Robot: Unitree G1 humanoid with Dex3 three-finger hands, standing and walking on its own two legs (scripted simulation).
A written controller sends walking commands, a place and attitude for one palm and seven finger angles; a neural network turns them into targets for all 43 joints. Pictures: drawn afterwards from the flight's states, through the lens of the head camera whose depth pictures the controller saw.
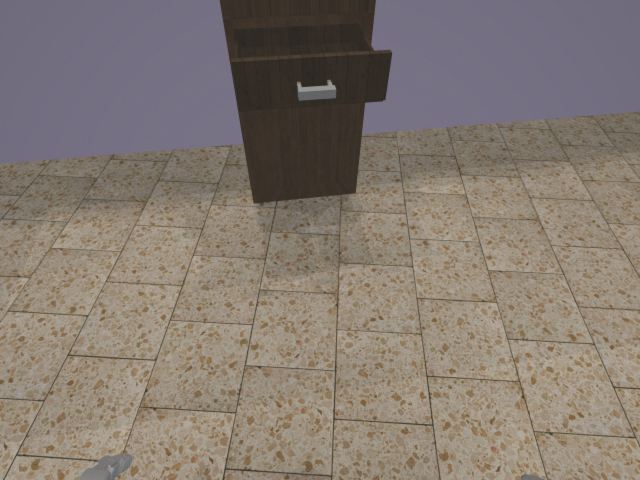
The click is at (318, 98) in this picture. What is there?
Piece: drawer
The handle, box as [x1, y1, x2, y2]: [297, 80, 335, 100]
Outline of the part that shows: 335,87 331,84 330,80 327,80 326,86 302,87 300,85 300,82 297,82 298,98 299,100 335,97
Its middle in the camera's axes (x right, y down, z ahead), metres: -0.02 -0.41 +1.06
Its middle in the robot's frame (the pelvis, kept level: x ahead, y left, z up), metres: +1.07 +0.07 -0.05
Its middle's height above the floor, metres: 0.72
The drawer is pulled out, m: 0.30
